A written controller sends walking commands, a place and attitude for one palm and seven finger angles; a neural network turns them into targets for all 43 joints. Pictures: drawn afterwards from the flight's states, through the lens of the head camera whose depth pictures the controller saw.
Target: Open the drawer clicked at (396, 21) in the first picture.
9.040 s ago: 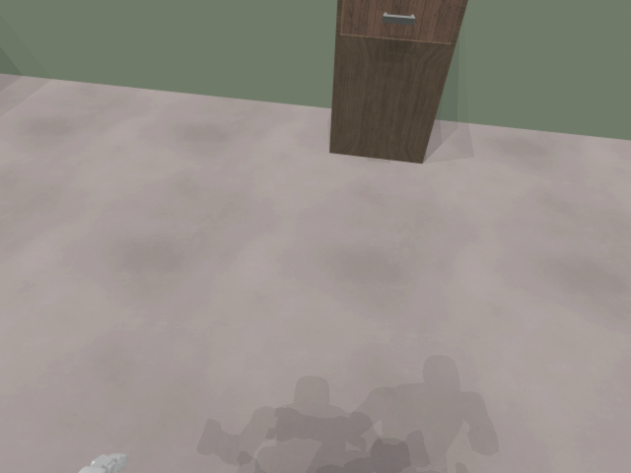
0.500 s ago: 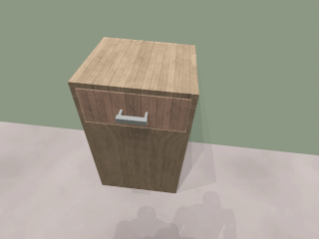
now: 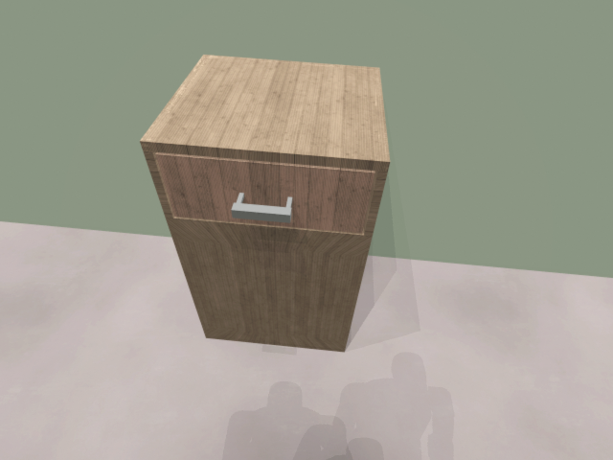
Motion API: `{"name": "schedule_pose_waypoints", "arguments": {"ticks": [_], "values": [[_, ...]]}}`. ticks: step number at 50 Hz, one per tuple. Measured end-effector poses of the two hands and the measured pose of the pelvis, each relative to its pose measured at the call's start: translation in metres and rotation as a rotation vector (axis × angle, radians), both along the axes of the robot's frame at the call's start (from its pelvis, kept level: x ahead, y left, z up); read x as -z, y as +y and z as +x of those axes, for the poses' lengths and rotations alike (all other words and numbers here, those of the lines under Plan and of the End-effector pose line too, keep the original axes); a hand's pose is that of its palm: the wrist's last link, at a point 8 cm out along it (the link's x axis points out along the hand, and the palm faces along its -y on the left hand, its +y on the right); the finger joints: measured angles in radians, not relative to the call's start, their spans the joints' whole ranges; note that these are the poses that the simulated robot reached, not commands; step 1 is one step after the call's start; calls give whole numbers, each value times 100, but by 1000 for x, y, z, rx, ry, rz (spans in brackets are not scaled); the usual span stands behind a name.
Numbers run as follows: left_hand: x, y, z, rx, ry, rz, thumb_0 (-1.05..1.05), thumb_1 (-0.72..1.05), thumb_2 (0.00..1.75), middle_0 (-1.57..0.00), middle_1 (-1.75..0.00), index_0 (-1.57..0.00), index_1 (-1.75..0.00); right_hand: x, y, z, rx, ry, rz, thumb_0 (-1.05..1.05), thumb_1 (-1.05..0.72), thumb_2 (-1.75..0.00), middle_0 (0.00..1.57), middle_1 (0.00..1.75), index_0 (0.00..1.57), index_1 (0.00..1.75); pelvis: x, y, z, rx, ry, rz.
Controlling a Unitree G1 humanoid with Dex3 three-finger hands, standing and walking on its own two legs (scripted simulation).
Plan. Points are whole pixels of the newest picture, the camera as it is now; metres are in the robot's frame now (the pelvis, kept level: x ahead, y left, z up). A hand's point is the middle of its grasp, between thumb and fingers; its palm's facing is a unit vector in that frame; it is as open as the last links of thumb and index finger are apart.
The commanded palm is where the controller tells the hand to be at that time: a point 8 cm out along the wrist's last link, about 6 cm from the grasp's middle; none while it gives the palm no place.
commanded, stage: come to a stop and stand still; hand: left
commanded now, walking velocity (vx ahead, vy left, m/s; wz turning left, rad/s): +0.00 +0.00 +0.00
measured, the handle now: (263, 206) +0.62 +0.13 -0.07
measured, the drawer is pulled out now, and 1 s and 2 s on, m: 0.00 0.00 0.00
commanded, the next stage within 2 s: look again from close up in 0.08 s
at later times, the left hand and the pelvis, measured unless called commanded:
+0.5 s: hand out of the picture -0.02 +0.14 -0.18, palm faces +0.06 -0.99 -0.14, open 7.4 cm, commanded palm none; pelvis +0.00 -0.01 +0.00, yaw +0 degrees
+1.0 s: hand out of the picture -0.01 +0.14 -0.18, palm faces +0.06 -0.99 -0.14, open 7.4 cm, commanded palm none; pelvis +0.02 -0.01 +0.00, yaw +0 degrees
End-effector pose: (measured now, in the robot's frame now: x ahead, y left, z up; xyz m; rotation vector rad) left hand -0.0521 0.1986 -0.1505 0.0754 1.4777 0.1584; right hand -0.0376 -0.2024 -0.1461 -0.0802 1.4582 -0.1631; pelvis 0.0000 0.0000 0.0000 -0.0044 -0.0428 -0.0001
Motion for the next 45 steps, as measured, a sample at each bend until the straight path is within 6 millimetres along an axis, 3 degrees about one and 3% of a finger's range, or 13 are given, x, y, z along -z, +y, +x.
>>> {"name": "schedule_pose_waypoints", "arguments": {"ticks": [12,29,45], "values": [[0,-10,9,0,-36,-3,0,91,90,-20,-30,-20,-30,2,-8,18,-9,-60,-1,0,-91,-90,20,30,20,30,1,-6,-3,6,11,1],[1,-11,32,11,-70,-1,0,91,90,-20,-30,-20,-30,-1,-16,18,-12,-36,-13,0,-91,-90,20,30,19,30,0,-12,2,1,17,-1],[0,-8,38,14,-58,0,0,91,90,-20,-30,-20,-30,-2,-14,29,-16,-39,-10,0,-91,-90,20,30,19,30,0,-11,11,3,21,-1]]}}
